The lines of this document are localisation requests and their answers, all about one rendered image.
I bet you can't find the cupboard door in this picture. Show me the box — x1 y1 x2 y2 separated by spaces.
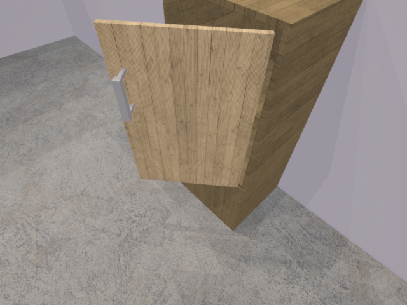
94 19 275 187

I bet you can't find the handle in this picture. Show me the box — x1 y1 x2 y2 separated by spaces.
111 68 135 122

